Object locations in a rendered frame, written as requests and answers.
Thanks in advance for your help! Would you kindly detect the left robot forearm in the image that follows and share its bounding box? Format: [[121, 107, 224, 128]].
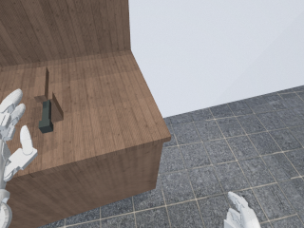
[[0, 189, 12, 228]]

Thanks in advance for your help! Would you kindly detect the tap lever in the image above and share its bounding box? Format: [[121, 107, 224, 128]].
[[38, 100, 54, 134]]

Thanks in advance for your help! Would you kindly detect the robot left hand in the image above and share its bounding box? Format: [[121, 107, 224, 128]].
[[0, 88, 38, 189]]

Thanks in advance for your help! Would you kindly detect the robot right hand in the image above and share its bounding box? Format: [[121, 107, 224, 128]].
[[223, 191, 261, 228]]

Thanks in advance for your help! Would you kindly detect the counter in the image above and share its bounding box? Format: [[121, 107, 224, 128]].
[[0, 0, 172, 228]]

